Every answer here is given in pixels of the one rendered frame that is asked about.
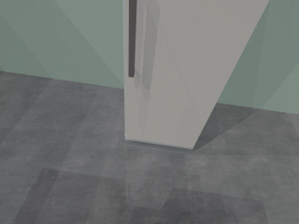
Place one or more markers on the fridge door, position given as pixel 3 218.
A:
pixel 185 52

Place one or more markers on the handle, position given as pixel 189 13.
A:
pixel 131 37

